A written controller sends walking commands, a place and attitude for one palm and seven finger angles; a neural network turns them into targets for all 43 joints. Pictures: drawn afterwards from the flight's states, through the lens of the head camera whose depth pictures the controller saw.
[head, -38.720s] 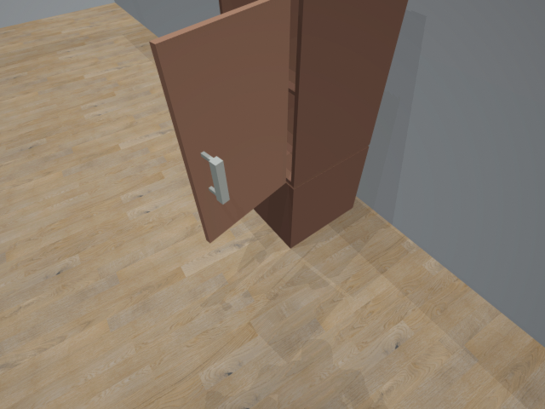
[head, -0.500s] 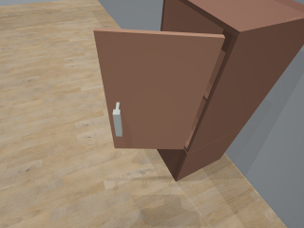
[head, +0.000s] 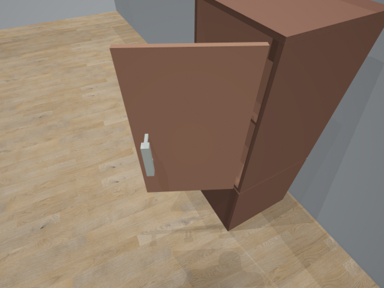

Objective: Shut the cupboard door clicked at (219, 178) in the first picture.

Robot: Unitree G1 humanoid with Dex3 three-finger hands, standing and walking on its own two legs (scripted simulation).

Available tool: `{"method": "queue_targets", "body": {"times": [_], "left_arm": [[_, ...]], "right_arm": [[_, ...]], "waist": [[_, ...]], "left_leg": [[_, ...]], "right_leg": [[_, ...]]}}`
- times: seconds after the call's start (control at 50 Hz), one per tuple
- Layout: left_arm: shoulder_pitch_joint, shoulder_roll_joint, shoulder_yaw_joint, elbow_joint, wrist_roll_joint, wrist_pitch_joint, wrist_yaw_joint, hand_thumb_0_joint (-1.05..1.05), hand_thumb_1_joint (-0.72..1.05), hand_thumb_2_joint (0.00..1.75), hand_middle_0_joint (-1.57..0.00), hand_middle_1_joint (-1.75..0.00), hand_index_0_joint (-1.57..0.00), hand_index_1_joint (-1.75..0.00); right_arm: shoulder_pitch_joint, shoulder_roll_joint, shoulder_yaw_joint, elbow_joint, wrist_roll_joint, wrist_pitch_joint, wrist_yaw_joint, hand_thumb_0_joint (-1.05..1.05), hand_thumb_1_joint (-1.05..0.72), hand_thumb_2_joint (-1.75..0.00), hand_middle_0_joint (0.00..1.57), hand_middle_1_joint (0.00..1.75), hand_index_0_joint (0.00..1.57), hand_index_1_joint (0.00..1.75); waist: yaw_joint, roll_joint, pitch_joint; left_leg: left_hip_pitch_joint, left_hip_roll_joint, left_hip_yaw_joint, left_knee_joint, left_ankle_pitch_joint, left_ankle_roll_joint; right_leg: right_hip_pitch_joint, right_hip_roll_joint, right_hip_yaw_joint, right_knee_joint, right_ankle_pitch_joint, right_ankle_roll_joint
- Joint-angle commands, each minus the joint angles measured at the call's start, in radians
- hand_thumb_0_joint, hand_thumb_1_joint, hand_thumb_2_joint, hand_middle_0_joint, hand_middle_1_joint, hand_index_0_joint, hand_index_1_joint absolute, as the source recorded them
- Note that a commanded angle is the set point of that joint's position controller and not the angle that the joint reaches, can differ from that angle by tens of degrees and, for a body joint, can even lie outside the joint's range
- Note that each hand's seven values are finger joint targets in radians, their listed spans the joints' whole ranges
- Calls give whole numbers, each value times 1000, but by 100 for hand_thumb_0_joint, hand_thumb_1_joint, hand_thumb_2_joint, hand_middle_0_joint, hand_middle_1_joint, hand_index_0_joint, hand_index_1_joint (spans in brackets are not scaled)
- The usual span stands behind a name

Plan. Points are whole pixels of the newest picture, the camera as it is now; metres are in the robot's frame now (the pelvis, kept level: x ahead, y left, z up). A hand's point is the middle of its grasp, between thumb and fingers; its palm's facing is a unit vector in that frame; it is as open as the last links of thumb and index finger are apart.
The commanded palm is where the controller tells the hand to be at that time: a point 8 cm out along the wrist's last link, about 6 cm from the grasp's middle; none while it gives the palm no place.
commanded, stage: look again from close up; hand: left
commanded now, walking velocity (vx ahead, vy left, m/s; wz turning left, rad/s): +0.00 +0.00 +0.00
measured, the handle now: (148, 155) +0.50 +0.16 -0.08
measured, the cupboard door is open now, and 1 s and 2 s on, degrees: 64 64 64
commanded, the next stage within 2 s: shuffle to correct the standing spot in 0.32 s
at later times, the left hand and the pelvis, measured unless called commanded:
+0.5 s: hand out of the picture +0.02 +0.21 -0.16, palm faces -0.03 -0.97 -0.26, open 7.4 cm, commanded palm none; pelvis -0.03 +0.00 +0.01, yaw +0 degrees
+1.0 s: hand out of the picture -0.01 +0.14 -0.18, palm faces +0.14 -0.98 -0.17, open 7.4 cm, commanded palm none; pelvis +0.05 -0.02 -0.01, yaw +5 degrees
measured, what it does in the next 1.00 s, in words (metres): stands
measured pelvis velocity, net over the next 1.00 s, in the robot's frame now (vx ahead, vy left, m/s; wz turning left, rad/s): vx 0.05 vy -0.02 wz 0.09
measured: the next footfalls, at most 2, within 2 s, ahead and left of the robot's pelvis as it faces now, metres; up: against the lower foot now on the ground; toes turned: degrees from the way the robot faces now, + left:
right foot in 1.44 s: +0.23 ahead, -0.22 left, +0.00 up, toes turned -2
left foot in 1.80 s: +0.11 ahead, +0.01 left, +0.00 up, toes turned +8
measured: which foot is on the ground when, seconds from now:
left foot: down 0.00-1.00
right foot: down 0.00-1.00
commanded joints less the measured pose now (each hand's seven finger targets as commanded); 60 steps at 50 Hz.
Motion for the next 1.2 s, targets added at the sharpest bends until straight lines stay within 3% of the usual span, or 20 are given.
{"method": "queue_targets", "body": {"times": [0.0,0.3,0.4,0.44,0.52,0.74,0.78,0.84,0.86,0.88,0.92,0.94,0.96,1.0,1.02,1.04,1.06,1.08,1.12,1.18], "left_arm": [[-4,160,33,-69,0,-20,11,0,90,90,-20,-30,-20,-30],[-73,210,25,-88,3,-10,-2,0,90,90,-20,-30,-20,-30],[-68,201,21,-74,4,-8,-4,0,90,90,-20,-30,-20,-30],[-24,128,6,-42,1,1,-3,0,90,90,-20,-30,-20,-30],[20,120,14,-29,9,15,-8,0,90,90,-20,-30,-20,-30],[112,48,23,-9,10,5,-13,0,90,90,-20,-30,-20,-30],[132,37,28,-4,12,3,-12,0,90,90,-20,-30,-20,-30],[216,46,40,26,9,-3,-6,0,90,90,-20,-30,-20,-30],[259,72,49,42,8,-5,-2,0,90,90,-20,-30,-20,-30],[289,77,56,51,8,-7,2,0,90,90,-20,-30,-20,-30],[291,50,55,57,19,-11,8,0,90,90,-20,-30,-20,-30],[270,47,55,53,22,-9,10,0,90,90,-20,-30,-20,-30],[244,46,54,45,22,-7,13,0,90,90,-20,-30,-20,-30],[136,33,50,18,9,5,8,0,90,90,-20,-30,-20,-30],[130,-9,46,-3,2,8,1,0,90,90,-20,-30,-20,-30],[117,-44,30,-29,2,7,-3,0,90,90,-20,-30,-20,-30],[93,3,44,-44,14,19,3,0,90,90,-20,-30,-20,-30],[67,2,52,-44,24,21,2,0,90,90,-20,-30,-20,-30],[63,-17,55,-40,23,27,-12,0,90,90,-20,-30,-20,-30],[76,-40,57,-45,13,38,-31,0,90,90,-20,-30,-20,-30]], "right_arm": [[-31,-163,-37,-85,3,-26,-7,0,-90,-90,20,30,20,30],[-118,-197,-19,-66,1,-9,16,0,-90,-90,20,30,20,30],[-108,-198,-16,-51,2,-11,17,0,-90,-90,20,30,20,30],[-77,-131,4,-24,-3,-2,19,0,-90,-90,20,30,20,30],[-53,-142,-5,-16,-9,15,17,0,-90,-90,20,30,20,30],[56,-109,-24,27,-1,-5,-5,0,-90,-90,20,30,20,30],[72,-95,-26,31,1,-9,-10,0,-90,-90,20,30,20,30],[73,-47,-19,33,3,-17,-18,0,-90,-90,20,30,20,30],[58,-14,-13,24,4,-18,-18,0,-90,-90,20,30,20,30],[21,-4,-15,10,2,-17,-19,0,-90,-90,20,30,20,30],[-40,2,-20,-14,3,-18,-17,0,-90,-90,20,30,20,30],[-42,14,-20,-16,5,-18,-14,0,-90,-90,20,30,20,30],[-18,27,-20,-9,6,-20,-11,0,-90,-90,20,30,20,30],[133,27,-20,43,1,-26,-14,0,-90,-90,20,30,20,30],[250,-50,-37,79,-9,-35,-24,0,-90,-90,20,30,20,30],[329,-135,-53,101,-17,-32,-36,0,-90,-90,20,30,20,30],[318,-146,-52,93,-15,-20,-37,0,-90,-90,20,30,20,30],[253,-115,-42,72,-19,-20,-34,0,-90,-90,20,30,20,30],[161,-79,-29,36,-17,-28,-38,0,-90,-90,20,30,20,30],[107,-93,-32,11,-15,-38,-45,0,-90,-90,20,30,20,30]], "waist": [[9,-53,11],[11,-14,37],[12,-10,18],[12,-4,9],[18,24,59],[16,63,80],[21,46,87],[43,-90,14],[56,-201,12],[67,-244,29],[70,-182,65],[58,-146,59],[37,-128,44],[-53,-79,1],[-82,96,-44],[-99,272,-33],[-93,168,2],[-70,112,75],[-26,106,136],[2,119,70]], "left_leg": [[-49,87,-101,-73,220,26],[-52,86,-100,-152,25,9],[-56,94,-107,-176,6,8],[-66,96,-113,-195,-74,-2],[-141,113,-157,-243,-291,15],[-132,163,-216,-194,-107,67],[-139,160,-208,-152,3,73],[-184,80,-60,52,137,40],[-269,27,14,158,54,17],[-332,23,44,259,-134,4],[-396,47,30,356,-258,2],[-377,54,37,318,-256,2],[-316,57,56,244,-208,1],[16,51,75,-51,75,0],[212,202,-137,-136,263,49],[284,441,-412,-205,549,134],[216,496,-410,-192,590,195],[89,464,-338,-206,559,192],[13,415,-260,-210,608,174],[52,353,-123,-190,676,142]], "right_leg": [[-9,-76,102,-80,224,-65],[-51,-79,126,-202,-57,-43],[-33,-77,113,-201,-42,-38],[-21,-73,91,-201,-99,-22],[-48,-47,46,-162,-232,-16],[-19,-39,-39,-38,-33,-32],[2,-43,-40,-27,33,-37],[142,-112,45,-89,149,-78],[213,-178,132,-136,236,-118],[233,-252,213,-175,315,-176],[241,-279,233,-176,462,-251],[234,-266,195,-149,497,-256],[206,-251,159,-119,501,-241],[11,-150,29,34,394,-151],[-163,-52,-50,247,194,-74],[-357,28,-88,450,-271,-19],[-360,2,17,567,-323,-41],[-368,-24,40,608,-284,-38],[-383,-49,52,641,-179,-15],[-353,-53,37,551,-95,2]]}}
